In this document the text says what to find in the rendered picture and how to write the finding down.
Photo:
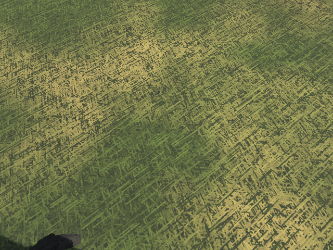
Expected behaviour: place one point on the robot left hand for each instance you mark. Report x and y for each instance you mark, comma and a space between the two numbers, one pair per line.
57, 242

